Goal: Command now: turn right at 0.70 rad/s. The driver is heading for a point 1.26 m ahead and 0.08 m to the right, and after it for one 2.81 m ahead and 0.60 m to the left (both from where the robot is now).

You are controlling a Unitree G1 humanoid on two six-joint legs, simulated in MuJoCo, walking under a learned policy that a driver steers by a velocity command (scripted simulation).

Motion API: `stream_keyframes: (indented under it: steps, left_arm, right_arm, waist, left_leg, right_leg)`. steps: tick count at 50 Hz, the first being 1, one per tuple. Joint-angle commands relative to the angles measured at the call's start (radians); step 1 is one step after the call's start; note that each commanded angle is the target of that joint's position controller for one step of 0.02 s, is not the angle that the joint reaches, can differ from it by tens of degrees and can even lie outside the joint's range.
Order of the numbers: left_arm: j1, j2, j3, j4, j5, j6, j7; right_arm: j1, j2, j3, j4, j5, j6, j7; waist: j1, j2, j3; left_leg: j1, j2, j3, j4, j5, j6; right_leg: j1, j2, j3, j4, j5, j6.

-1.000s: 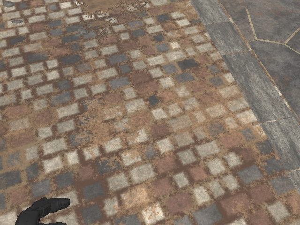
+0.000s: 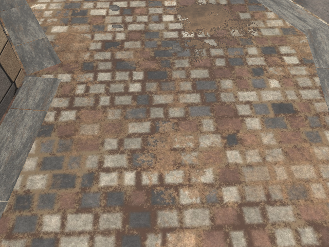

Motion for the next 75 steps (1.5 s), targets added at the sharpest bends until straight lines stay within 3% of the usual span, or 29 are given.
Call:
stream_keyframes:
  steps: [1,4,5,6,7,9,11,15,22,23,27,32,34,35,36,37,39,42,47,48,52,55,56,57,58,59,61,67,75]
  left_arm:
    - [-0.059,0.059,0.009,-0.127,-0.002,-0.012,-0.026]
    - [0.049,0.091,0.038,-0.112,0.003,-0.004,-0.018]
    - [0.115,0.187,0.072,-0.11,0.006,-0.008,0.002]
    - [0.127,0.335,0.097,-0.144,0.034,-0.028,0.009]
    - [0.151,0.274,0.079,-0.151,0.056,-0.056,-0.005]
    - [0.046,0.206,0.056,-0.151,0.028,-0.077,0.009]
    - [-0.057,0.145,0.028,-0.175,0.011,-0.059,0.033]
    - [0.032,0.132,0.013,-0.151,0.017,-0.078,0.038]
    - [0.079,0.158,0.011,-0.118,0.019,-0.126,0.027]
    - [0.137,0.163,0.011,-0.097,0.065,-0.112,-0.001]
    - [0.113,0.154,0.01,-0.092,0.069,-0.119,-0.007]
    - [0.075,0.154,0.014,-0.071,0.076,-0.13,0.013]
    - [0.062,0.148,0.008,-0.06,0.075,-0.125,0.014]
    - [0.037,0.112,-0.011,-0.087,0.087,-0.124,0.019]
    - [0.012,0.005,-0.044,-0.164,0.08,-0.139,0.0]
    - [-0.072,0.047,-0.042,-0.171,0.094,-0.15,0.0]
    - [-0.087,0.108,-0.035,-0.153,0.091,-0.171,-0.013]
    - [-0.067,0.086,-0.05,-0.138,0.107,-0.134,-0.025]
    - [-0.191,0.021,-0.085,-0.167,0.085,-0.12,-0.031]
    - [-0.339,-0.005,-0.084,-0.22,0.017,-0.178,-0.026]
    - [-0.296,0.056,-0.043,-0.192,0.026,-0.223,-0.027]
    - [0.125,0.114,-0.008,-0.062,0.027,-0.209,-0.005]
    - [0.268,0.164,-0.012,-0.009,0.054,-0.201,-0.001]
    - [0.274,0.145,-0.02,0.023,0.071,-0.202,-0.024]
    - [0.167,0.126,-0.005,-0.028,0.047,-0.187,-0.026]
    - [0.033,0.095,-0.01,-0.069,0.022,-0.174,-0.019]
    - [-0.051,0.107,-0.011,-0.091,0.015,-0.152,-0.004]
    - [-0.039,0.154,0.017,-0.085,0.025,-0.106,0.02]
    - [-0.011,0.154,0.04,-0.12,0.001,-0.022,0.063]
  right_arm:
    - [-0.014,-0.193,-0.062,-0.055,0.013,-0.01,0.001]
    - [-0.004,-0.17,-0.061,-0.036,0.038,-0.022,0.017]
    - [0.034,-0.139,-0.055,-0.033,0.018,-0.029,0.025]
    - [-0.049,-0.069,-0.026,-0.122,-0.029,-0.036,0.023]
    - [-0.124,-0.118,-0.036,-0.122,-0.017,-0.041,0.019]
    - [-0.111,-0.144,-0.043,-0.095,0.009,-0.042,0.011]
    - [-0.071,-0.164,-0.052,-0.063,-0.002,-0.03,0.003]
    - [-0.042,-0.129,-0.038,-0.044,0.017,-0.051,0.046]
    - [-0.093,-0.122,-0.02,-0.041,0.031,-0.107,0.064]
    - [-0.076,-0.111,-0.01,-0.02,-0.062,-0.057,0.095]
    - [-0.099,-0.124,-0.01,-0.046,-0.013,-0.031,0.135]
    - [-0.043,-0.138,-0.006,-0.051,-0.013,-0.038,0.135]
    - [0.163,-0.16,-0.02,0.016,-0.022,-0.048,0.118]
    - [0.429,-0.242,-0.05,0.093,-0.032,-0.06,0.102]
    - [0.454,-0.361,-0.069,0.08,-0.027,-0.068,0.093]
    - [0.366,-0.306,-0.058,0.05,-0.011,-0.068,0.092]
    - [0.346,-0.264,-0.053,0.052,-0.011,-0.067,0.08]
    - [0.297,-0.201,-0.026,0.054,0.004,-0.082,0.064]
    - [0.326,-0.197,-0.023,0.111,0.013,-0.093,0.056]
    - [0.344,-0.106,-0.002,0.099,0.067,-0.088,0.022]
    - [0.392,-0.201,-0.016,0.154,0.026,-0.076,-0.017]
    - [0.245,-0.197,-0.015,0.115,0.0,-0.077,-0.003]
    - [0.281,-0.084,0.012,0.084,-0.044,-0.074,0.008]
    - [0.559,-0.021,0.037,0.135,0.006,-0.073,0.032]
    - [0.513,-0.132,0.023,0.143,0.011,-0.068,0.044]
    - [0.329,-0.179,0.011,0.078,0.016,-0.071,0.043]
    - [0.138,-0.18,0.006,0.0,-0.015,-0.071,0.026]
    - [0.111,-0.09,0.031,-0.051,-0.019,-0.059,-0.001]
    - [-0.058,-0.125,0.007,-0.093,0.015,-0.061,0.017]
  waist:
    - [-0.036,0.167,-0.107]
    - [0.019,0.103,-0.128]
    - [0.034,-0.091,-0.139]
    - [0.022,-0.385,-0.161]
    - [0.093,-0.215,-0.261]
    - [0.027,-0.08,-0.161]
    - [-0.018,-0.075,-0.144]
    - [0.009,-0.138,-0.132]
    - [0.053,-0.149,-0.03]
    - [0.061,-0.141,-0.04]
    - [0.052,-0.139,0.03]
    - [0.006,-0.09,0.037]
    - [-0.094,-0.019,-0.051]
    - [-0.201,0.147,-0.169]
    - [-0.153,0.428,-0.171]
    - [-0.157,0.295,-0.111]
    - [-0.119,0.035,-0.085]
    - [-0.046,0.05,0.004]
    - [-0.046,0.037,0.057]
    - [-0.106,0.011,0.063]
    - [-0.082,0.122,-0.057]
    - [0.154,0.158,-0.227]
    - [0.13,-0.111,-0.371]
    - [0.016,-0.344,-0.589]
    - [0.043,-0.172,-0.566]
    - [0.037,-0.057,-0.376]
    - [-0.001,0.102,-0.151]
    - [-0.064,-0.024,-0.168]
    - [-0.004,-0.166,-0.129]
  left_leg:
    - [0.107,0.271,-0.11,-0.064,0.537,0.197]
    - [0.016,0.237,-0.011,0.126,0.411,0.099]
    - [-0.175,0.141,0.063,0.378,0.192,0.012]
    - [-0.533,-0.06,0.007,0.676,-0.381,-0.078]
    - [-0.56,-0.068,-0.192,0.817,-0.409,-0.063]
    - [-0.575,-0.028,-0.216,0.793,-0.227,-0.024]
    - [-0.477,-0.011,-0.196,0.723,-0.094,-0.032]
    - [-0.471,-0.016,-0.145,0.541,0.084,-0.036]
    - [-0.512,0.015,-0.136,0.26,0.201,-0.02]
    - [-0.469,-0.013,-0.07,0.252,0.166,-0.026]
    - [-0.432,-0.018,-0.092,0.207,0.152,0.012]
    - [-0.309,-0.007,-0.037,0.141,0.035,0.129]
    - [-0.009,-0.105,0.019,0.062,-0.02,0.174]
    - [0.286,-0.024,-0.205,-0.01,-0.22,0.223]
    - [0.478,0.2,-0.798,-0.236,-0.557,0.333]
    - [0.487,0.223,-0.979,-0.328,-0.5,0.346]
    - [0.388,0.183,-0.734,-0.246,-0.257,0.315]
    - [0.172,0.072,-0.574,-0.316,-0.12,0.282]
    - [0.065,-0.034,-0.329,-0.233,0.887,0.215]
    - [0.049,-0.009,-0.344,-0.216,0.806,0.196]
    - [0.136,0.007,-0.376,-0.165,0.831,0.1]
    - [0.106,-0.041,-0.297,0.26,0.926,0.031]
    - [-0.11,-0.144,-0.26,0.704,0.226,-0.023]
    - [-0.336,-0.229,-0.327,1.04,-0.353,-0.079]
    - [-0.354,-0.155,-0.337,1.083,-0.242,-0.076]
    - [-0.408,-0.109,-0.313,1.027,-0.182,-0.065]
    - [-0.415,-0.091,-0.261,0.921,-0.12,-0.047]
    - [-0.259,-0.103,-0.232,0.493,-0.05,-0.079]
    - [-0.146,-0.146,-0.284,0.098,0.093,-0.072]
  right_leg:
    - [0.019,-0.004,-0.043,-0.134,0.035,-0.027]
    - [0.231,0.06,-0.068,-0.372,0.222,-0.101]
    - [0.416,-0.018,0.124,-0.461,0.567,-0.173]
    - [0.544,-0.292,0.64,-0.52,0.846,-0.408]
    - [0.553,-0.339,0.676,-0.563,0.734,-0.479]
    - [0.463,-0.242,0.496,-0.56,0.558,-0.371]
    - [0.345,-0.176,0.373,-0.554,0.575,-0.303]
    - [0.323,-0.142,0.423,-0.711,-0.182,-0.299]
    - [0.37,-0.199,0.392,-0.757,-0.15,-0.29]
    - [0.355,-0.148,0.341,-0.798,-0.21,-0.263]
    - [0.331,-0.2,0.243,-0.832,-0.183,-0.233]
    - [0.392,-0.244,0.114,-0.796,-0.073,-0.211]
    - [0.315,-0.169,-0.048,-0.473,0.382,-0.187]
    - [0.115,-0.092,-0.134,-0.045,0.524,-0.154]
    - [-0.306,0.108,-0.07,0.239,-0.02,-0.094]
    - [-0.498,0.106,0.091,0.373,-0.022,-0.094]
    - [-0.451,-0.003,0.117,0.344,0.116,-0.096]
    - [-0.32,-0.039,0.092,0.202,0.155,-0.049]
    - [-0.19,0.042,-0.048,-0.09,0.311,-0.027]
    - [-0.178,0.065,-0.016,-0.247,0.408,-0.032]
    - [0.115,0.158,0.003,-0.465,0.695,-0.085]
    - [0.517,0.113,0.01,-0.486,0.831,-0.128]
    - [0.821,-0.121,0.245,-0.332,1.217,-0.236]
    - [1.068,-0.371,0.754,-0.382,1.256,-0.482]
    - [0.961,-0.307,0.782,-0.467,1.012,-0.474]
    - [0.773,-0.248,0.659,-0.5,0.806,-0.431]
    - [0.407,-0.147,0.556,-0.602,0.679,-0.386]
    - [0.13,-0.037,0.456,-0.597,0.815,-0.355]
    - [0.149,0.037,0.608,-0.58,0.154,-0.227]
Keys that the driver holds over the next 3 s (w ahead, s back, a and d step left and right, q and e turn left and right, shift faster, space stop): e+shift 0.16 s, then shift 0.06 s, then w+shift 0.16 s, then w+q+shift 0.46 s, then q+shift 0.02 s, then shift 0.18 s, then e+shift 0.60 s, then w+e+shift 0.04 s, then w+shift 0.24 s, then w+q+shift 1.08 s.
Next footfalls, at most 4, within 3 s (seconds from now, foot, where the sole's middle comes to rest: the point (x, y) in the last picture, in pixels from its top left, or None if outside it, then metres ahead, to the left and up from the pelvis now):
0.10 right None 0.04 -0.13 -0.77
0.70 left None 0.27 0.05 -0.77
1.10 right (185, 183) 0.73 -0.05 -0.77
1.56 left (142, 173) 0.78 0.15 -0.77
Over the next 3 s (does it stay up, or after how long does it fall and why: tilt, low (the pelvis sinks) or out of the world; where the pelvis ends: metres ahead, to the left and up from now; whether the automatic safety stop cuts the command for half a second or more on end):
stays up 1.46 -0.11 -0.01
